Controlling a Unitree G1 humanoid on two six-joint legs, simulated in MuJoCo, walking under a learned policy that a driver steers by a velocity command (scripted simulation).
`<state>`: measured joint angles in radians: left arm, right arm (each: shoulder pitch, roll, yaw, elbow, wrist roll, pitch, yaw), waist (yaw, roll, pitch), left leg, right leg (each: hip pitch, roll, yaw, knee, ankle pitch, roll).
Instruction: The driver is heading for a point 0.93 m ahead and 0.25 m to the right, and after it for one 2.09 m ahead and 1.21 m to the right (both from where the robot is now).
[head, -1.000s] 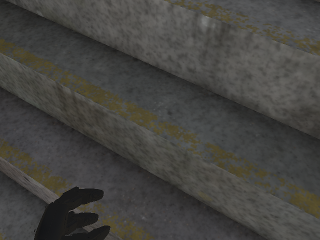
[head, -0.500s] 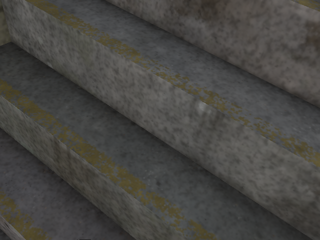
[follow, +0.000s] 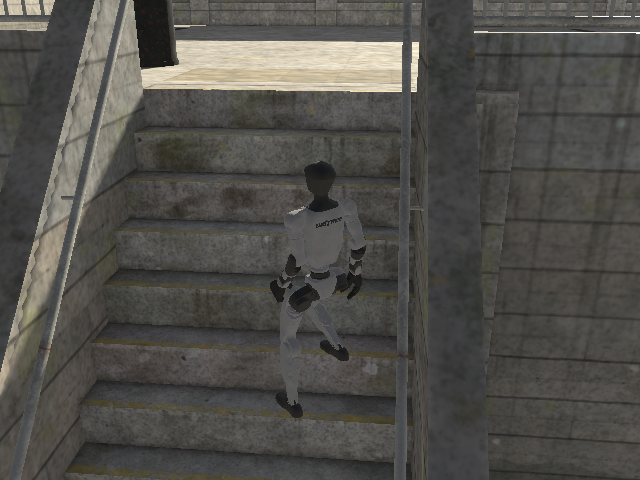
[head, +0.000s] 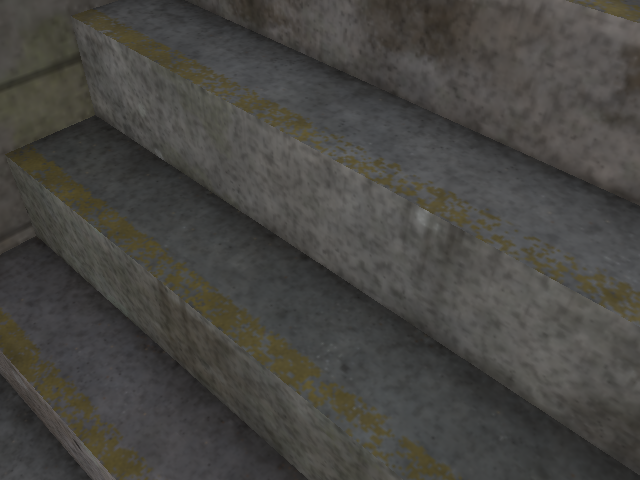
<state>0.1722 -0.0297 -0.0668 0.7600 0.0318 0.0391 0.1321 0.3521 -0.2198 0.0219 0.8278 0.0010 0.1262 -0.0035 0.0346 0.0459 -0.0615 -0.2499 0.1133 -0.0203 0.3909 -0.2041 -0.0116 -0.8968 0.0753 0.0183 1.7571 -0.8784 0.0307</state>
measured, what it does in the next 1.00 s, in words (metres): goes down, backwards: left foot 0.24 m lower, then right foot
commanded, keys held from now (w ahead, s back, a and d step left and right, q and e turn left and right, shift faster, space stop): shift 0.08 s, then w+shift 0.62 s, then shift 0.30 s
